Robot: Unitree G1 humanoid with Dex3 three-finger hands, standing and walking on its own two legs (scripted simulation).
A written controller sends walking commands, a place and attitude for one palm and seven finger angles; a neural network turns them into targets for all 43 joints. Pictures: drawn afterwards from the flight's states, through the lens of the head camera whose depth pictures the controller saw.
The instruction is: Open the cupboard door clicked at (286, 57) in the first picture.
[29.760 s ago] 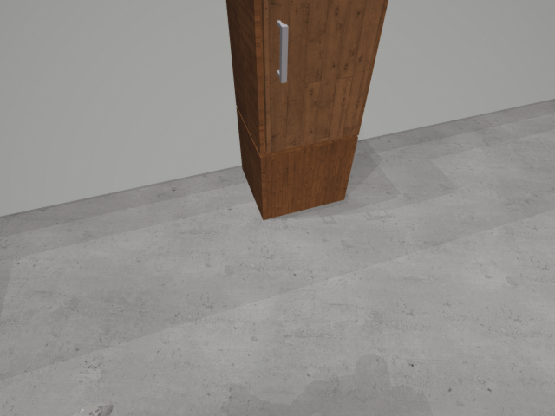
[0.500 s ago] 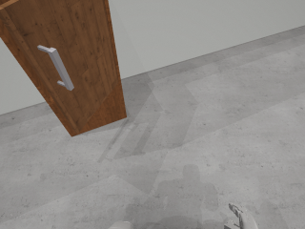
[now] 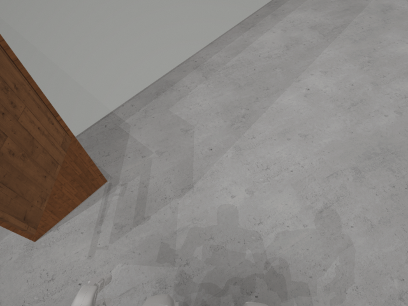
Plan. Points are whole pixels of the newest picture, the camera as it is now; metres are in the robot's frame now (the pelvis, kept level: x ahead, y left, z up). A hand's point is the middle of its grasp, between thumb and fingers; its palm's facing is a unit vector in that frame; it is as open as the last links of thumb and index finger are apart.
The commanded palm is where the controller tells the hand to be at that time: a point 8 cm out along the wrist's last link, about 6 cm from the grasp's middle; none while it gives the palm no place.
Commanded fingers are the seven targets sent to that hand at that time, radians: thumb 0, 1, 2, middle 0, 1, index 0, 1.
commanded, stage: walk to a spot facing it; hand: left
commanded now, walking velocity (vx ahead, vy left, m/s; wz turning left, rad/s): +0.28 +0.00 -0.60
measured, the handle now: out of the picture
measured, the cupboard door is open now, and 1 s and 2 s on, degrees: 41 41 41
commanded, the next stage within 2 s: turn to face it in 1.56 s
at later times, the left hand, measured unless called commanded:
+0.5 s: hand (128, 261) +0.22 +0.20 -0.15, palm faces -0.27 -0.95 -0.15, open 7.4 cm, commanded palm none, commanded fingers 0.00 0.90 0.90 -0.20 -0.30 -0.20 -0.30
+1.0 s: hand (205, 187) +0.42 +0.02 -0.15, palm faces -0.47 -0.85 -0.24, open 7.1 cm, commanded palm none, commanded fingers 0.00 0.90 0.90 -0.20 -0.30 -0.20 -0.30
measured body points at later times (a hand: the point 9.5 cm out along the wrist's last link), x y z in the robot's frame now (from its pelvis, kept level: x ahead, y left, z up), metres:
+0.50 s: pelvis +0.10 +0.03 +0.02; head +0.14 +0.05 +0.47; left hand +0.24 +0.25 -0.14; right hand +0.02 -0.20 -0.11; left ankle +0.07 +0.13 -0.73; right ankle +0.07 -0.12 -0.62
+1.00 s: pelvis +0.27 -0.12 +0.01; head +0.29 -0.15 +0.46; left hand +0.44 +0.06 -0.13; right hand +0.17 -0.32 -0.15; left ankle +0.36 +0.03 -0.64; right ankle +0.25 -0.14 -0.73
